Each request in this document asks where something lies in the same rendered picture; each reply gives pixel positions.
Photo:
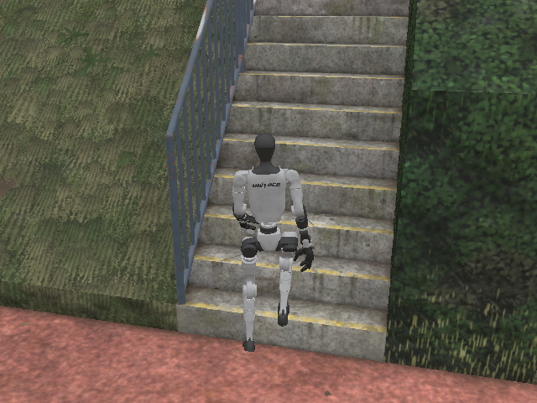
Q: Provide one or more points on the stairs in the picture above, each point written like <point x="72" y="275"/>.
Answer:
<point x="326" y="79"/>

